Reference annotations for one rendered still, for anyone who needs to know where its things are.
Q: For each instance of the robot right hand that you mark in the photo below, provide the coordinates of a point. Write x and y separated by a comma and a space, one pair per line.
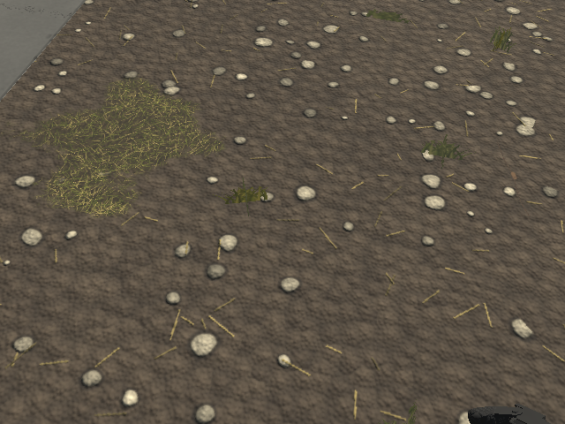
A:
505, 415

